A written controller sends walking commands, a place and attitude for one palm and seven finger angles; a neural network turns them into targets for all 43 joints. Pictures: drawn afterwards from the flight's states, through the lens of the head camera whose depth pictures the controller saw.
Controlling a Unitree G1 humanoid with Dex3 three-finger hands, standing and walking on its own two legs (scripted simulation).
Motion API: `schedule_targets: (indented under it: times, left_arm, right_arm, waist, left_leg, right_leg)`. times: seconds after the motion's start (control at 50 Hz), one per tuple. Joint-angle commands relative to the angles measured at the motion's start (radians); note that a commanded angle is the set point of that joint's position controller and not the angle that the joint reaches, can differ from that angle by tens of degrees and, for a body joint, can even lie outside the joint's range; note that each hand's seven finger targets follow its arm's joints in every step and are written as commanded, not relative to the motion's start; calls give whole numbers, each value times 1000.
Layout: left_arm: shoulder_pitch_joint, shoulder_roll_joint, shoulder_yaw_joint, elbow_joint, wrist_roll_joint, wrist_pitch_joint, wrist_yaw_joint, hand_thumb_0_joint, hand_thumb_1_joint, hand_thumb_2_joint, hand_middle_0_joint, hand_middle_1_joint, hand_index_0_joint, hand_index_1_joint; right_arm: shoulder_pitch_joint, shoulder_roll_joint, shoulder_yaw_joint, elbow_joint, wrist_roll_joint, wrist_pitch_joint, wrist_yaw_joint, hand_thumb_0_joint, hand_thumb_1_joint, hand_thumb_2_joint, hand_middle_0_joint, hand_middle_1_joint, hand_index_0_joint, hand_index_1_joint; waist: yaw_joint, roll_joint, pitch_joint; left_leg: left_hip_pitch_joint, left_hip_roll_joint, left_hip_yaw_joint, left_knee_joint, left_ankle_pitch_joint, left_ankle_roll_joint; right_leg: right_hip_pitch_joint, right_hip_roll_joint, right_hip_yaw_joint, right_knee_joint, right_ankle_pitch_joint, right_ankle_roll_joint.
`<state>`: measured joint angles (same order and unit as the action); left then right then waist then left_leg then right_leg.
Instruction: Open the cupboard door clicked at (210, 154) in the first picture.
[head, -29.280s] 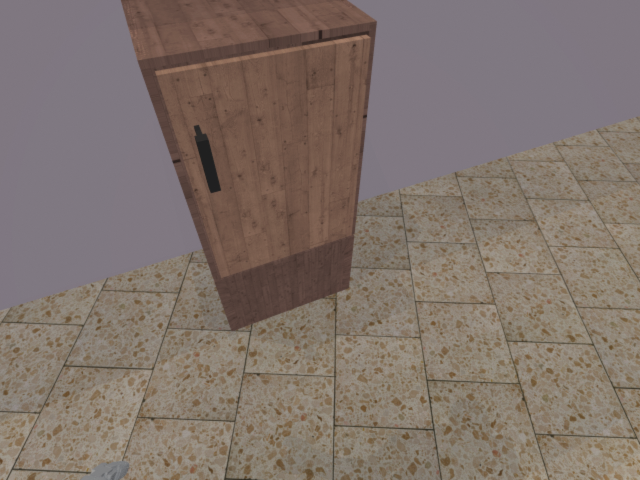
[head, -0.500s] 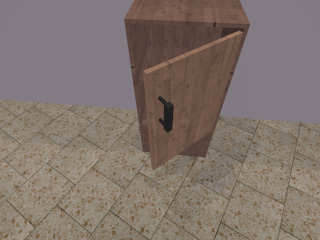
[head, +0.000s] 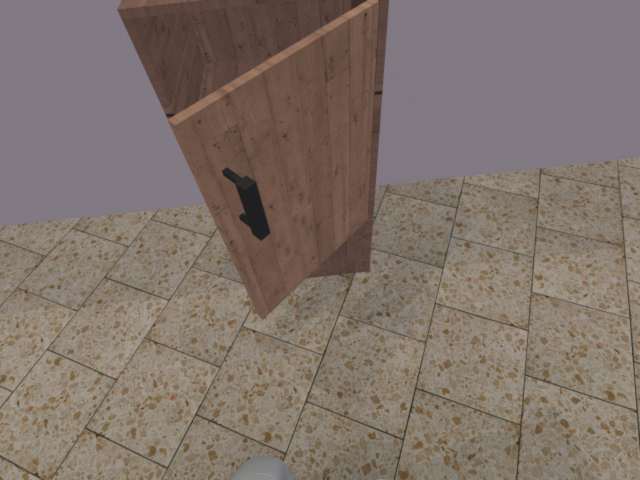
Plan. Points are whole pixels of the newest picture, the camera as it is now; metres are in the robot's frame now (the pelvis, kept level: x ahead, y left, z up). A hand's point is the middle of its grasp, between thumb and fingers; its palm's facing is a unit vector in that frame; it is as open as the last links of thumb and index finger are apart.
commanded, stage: walk to a spot facing it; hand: left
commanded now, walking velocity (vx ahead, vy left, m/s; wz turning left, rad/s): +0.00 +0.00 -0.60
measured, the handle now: (245, 204) +0.50 +0.17 +0.00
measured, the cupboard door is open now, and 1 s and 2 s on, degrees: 42 42 42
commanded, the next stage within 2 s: none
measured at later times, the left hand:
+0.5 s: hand out of the picture +0.12 +0.22 -0.16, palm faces -0.21 -0.95 -0.25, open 7.4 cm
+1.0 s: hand (277, 362) +0.30 +0.11 -0.15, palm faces -0.62 -0.74 -0.26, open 7.4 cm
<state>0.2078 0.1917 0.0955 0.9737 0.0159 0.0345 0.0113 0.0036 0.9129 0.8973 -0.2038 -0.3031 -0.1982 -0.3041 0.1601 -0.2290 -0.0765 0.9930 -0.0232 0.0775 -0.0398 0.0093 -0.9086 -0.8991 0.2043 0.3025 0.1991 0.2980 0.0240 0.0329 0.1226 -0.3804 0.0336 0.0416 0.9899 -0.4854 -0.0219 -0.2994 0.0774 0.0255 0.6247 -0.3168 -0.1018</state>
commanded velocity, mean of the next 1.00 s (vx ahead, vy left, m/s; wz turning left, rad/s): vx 0.00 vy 0.00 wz -0.60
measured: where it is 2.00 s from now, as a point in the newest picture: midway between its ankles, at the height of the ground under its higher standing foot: outside the picture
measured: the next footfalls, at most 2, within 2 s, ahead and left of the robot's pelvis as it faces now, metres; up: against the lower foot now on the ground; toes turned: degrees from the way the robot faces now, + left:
left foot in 0.54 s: +0.13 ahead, +0.14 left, +0.00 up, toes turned -26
right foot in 0.96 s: +0.03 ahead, -0.10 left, +0.00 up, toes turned -41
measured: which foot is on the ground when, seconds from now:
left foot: up 0.00-0.52, down 0.54-0.94, up 0.96-1.00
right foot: down 0.00-0.54, up 0.56-0.94, down 0.96-1.00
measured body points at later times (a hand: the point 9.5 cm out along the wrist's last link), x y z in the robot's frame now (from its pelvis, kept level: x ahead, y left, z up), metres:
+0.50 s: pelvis +0.03 +0.03 +0.02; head +0.09 +0.03 +0.46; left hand +0.13 +0.27 -0.14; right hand +0.10 -0.25 -0.11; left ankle +0.08 +0.16 -0.70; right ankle +0.01 -0.05 -0.73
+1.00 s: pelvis +0.06 +0.03 -0.01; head +0.09 -0.01 +0.44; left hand +0.33 +0.15 -0.13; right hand -0.11 -0.18 -0.15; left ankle +0.09 +0.16 -0.70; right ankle +0.00 -0.07 -0.73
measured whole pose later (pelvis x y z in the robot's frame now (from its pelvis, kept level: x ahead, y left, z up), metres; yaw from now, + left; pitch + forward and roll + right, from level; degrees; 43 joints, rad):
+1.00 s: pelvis +0.06 +0.03 -0.01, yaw -39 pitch +0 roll -1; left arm 0.11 0.25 0.07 0.86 0.01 0.02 -0.03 0.01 0.91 0.90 -0.20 -0.30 -0.20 -0.30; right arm 0.31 -0.26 -0.05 0.93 -0.02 0.05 -0.02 0.01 -0.91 -0.90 0.21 0.30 0.20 0.30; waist -0.03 0.03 0.10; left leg -0.31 0.11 0.11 0.87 -0.53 -0.04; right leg -0.33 0.00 -0.04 0.64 -0.29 -0.02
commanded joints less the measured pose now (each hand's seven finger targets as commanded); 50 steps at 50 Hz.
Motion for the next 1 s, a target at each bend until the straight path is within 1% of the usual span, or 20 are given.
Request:
schedule_targets:
  times: [0.0, 0.1, 0.16, 0.36, 0.42, 0.46, 0.48, 0.5, 0.52, 0.54, 0.56, 0.6, 0.64, 0.82, 0.88, 0.9, 0.92, 0.94, 0.96, 0.98]
  left_arm:
    - [56, 166, 32, -64, -4, -20, 26, 0, 900, 900, -200, -300, -200, -300]
    - [116, 168, 33, -62, -3, -19, 30, 0, 900, 900, -200, -300, -200, -300]
    - [129, 170, 37, -72, -1, -16, 26, 0, 900, 900, -200, -300, -200, -300]
    - [132, 198, 41, -110, 13, -15, 20, 0, 900, 900, -200, -300, -200, -300]
    - [103, 212, 42, -125, 16, -13, 20, 0, 900, 900, -200, -300, -200, -300]
    - [60, 212, 40, -138, 9, -12, 17, 0, 900, 900, -200, -300, -200, -300]
    - [35, 195, 35, -149, 3, -12, 16, 0, 900, 900, -200, -300, -200, -300]
    - [59, 150, 25, -162, -5, -12, 10, 0, 900, 900, -200, -300, -200, -300]
    - [60, 136, 20, -171, -9, -18, -3, 0, 900, 900, -200, -300, -200, -300]
    - [32, 174, 26, -170, 4, -21, -9, 0, 900, 900, -200, -300, -200, -300]
    - [38, 159, 28, -190, 9, -24, -21, 0, 900, 900, -200, -300, -200, -300]
    - [40, 147, 25, -142, 19, -9, -29, 0, 900, 900, -200, -300, -200, -300]
    - [16, 125, 15, -155, 8, -2, -41, 0, 900, 900, -200, -300, -200, -300]
    - [-106, 115, -11, -182, 4, 3, -57, 0, 900, 900, -200, -300, -200, -300]
    - [-34, 134, -5, -158, 2, -4, -52, 0, 900, 900, -200, -300, -200, -300]
    - [32, 184, 4, -138, 6, -14, -45, 0, 900, 900, -200, -300, -200, -300]
    - [110, 297, 29, -119, 17, -25, -26, 0, 900, 900, -200, -300, -200, -300]
    - [170, 338, 37, -102, -1, -23, -10, 0, 900, 900, -200, -300, -200, -300]
    - [131, 325, 31, -112, -2, -19, -2, 0, 900, 900, -200, -300, -200, -300]
    - [46, 279, 26, -139, 2, -9, 3, 0, 900, 900, -200, -300, -200, -300]
  right_arm:
    - [-25, -74, -14, -103, 6, -26, 4, 0, -900, -900, 200, 300, 200, 300]
    - [-62, -79, -11, -132, 11, -21, -8, 0, -900, -900, 200, 300, 200, 300]
    - [-91, -85, -10, -148, 11, -21, -10, 0, -900, -900, 200, 300, 200, 300]
    - [-150, -69, -5, -212, 18, -48, -2, 0, -900, -900, 200, 300, 200, 300]
    - [-116, -64, -4, -218, 25, -59, -3, 0, -900, -900, 200, 300, 200, 300]
    - [-35, -73, -5, -201, 28, -67, -6, 0, -900, -900, 200, 300, 200, 300]
    - [25, -96, -9, -185, 27, -75, -11, 0, -900, -900, 200, 300, 200, 300]
    - [42, -166, -22, -185, 17, -82, -17, 0, -900, -900, 200, 300, 200, 300]
    - [73, -233, -29, -204, 2, -84, -18, 0, -900, -900, 200, 300, 200, 300]
    - [72, -215, -16, -209, -7, -78, -20, 0, -900, -900, 200, 300, 200, 300]
    - [31, -204, -13, -235, -14, -77, -26, 0, -900, -900, 200, 300, 200, 300]
    - [49, -154, 13, -209, -17, -81, -20, 0, -900, -900, 200, 300, 200, 300]
    - [73, -140, 15, -202, -15, -83, -19, 0, -900, -900, 200, 300, 200, 300]
    - [166, -188, 1, -153, -15, -78, -2, 0, -900, -900, 200, 300, 200, 300]
    - [146, -196, -4, -152, -9, -75, 3, 0, -900, -900, 200, 300, 200, 300]
    - [144, -178, -3, -160, -1, -74, 10, 0, -900, -900, 200, 300, 200, 300]
    - [130, -100, 12, -192, 11, -73, 16, 0, -900, -900, 200, 300, 200, 300]
    - [58, -114, 13, -217, 14, -62, 9, 0, -900, -900, 200, 300, 200, 300]
    - [72, -119, 12, -206, 17, -57, 7, 0, -900, -900, 200, 300, 200, 300]
    - [64, -108, 6, -197, 17, -52, 12, 0, -900, -900, 200, 300, 200, 300]
  waist:
    - [-4, -106, -127]
    - [16, -143, -196]
    - [22, -159, -169]
    - [34, -147, -160]
    - [17, -142, -170]
    - [-28, -133, -188]
    - [-57, -94, -211]
    - [-54, 111, -215]
    - [-53, 296, -211]
    - [-50, 171, -153]
    - [-18, 69, -122]
    - [-7, 152, -144]
    - [-12, 124, -152]
    - [-58, 183, -109]
    - [-10, 130, -125]
    - [21, 19, -152]
    - [53, -301, -205]
    - [98, -330, -217]
    - [66, -275, -184]
    - [36, -233, -144]
  left_leg:
    - [-191, 9, -101, 172, 99, -16]
    - [-216, -8, -107, 103, 122, -29]
    - [-232, -16, -114, 75, 124, -32]
    - [-143, -51, -123, -109, 67, -20]
    - [-47, -64, -132, -245, 64, -10]
    - [131, -62, -136, -425, 176, -8]
    - [305, -19, -155, -558, 245, 0]
    - [451, 170, -358, -678, 194, 59]
    - [447, 400, -585, -746, 287, 169]
    - [339, 451, -571, -727, 386, 230]
    - [239, 426, -482, -711, 471, 247]
    - [239, 307, -308, -648, 662, 189]
    - [292, 250, -167, -612, 801, 165]
    - [249, 283, -39, -585, 730, 140]
    - [180, 266, 10, -463, 655, 82]
    - [67, 228, 49, -325, 553, 34]
    - [-157, 81, 172, -72, 121, -35]
    - [-204, 31, 49, 115, -212, -38]
    - [-232, 62, -40, 188, -155, -24]
    - [-227, 75, -41, 184, -84, -28]
  right_leg:
    - [194, -254, 427, -293, 411, 3]
    - [329, -211, 422, -281, 529, 58]
    - [325, -199, 445, -292, 523, 48]
    - [238, -203, 574, -260, 487, -81]
    - [190, -194, 591, -232, 520, -81]
    - [77, -153, 561, -197, 448, -35]
    - [-41, -102, 508, -146, 325, 5]
    - [-240, 20, 378, -30, 34, 51]
    - [-324, 79, 176, 203, -318, 107]
    - [-298, 6, 103, 359, -298, 135]
    - [-271, -32, 66, 439, -263, 155]
    - [-289, -43, 43, 544, -185, 154]
    - [-301, -63, 6, 536, -131, 159]
    - [-125, -85, -112, 162, -106, 128]
    - [71, -73, -117, -63, 57, 98]
    - [241, -124, -42, -161, 226, 67]
    - [402, -385, 319, -245, 515, -36]
    - [340, -499, 448, -260, 702, -148]
    - [290, -472, 405, -273, 513, -177]
    - [198, -394, 355, -294, 311, -143]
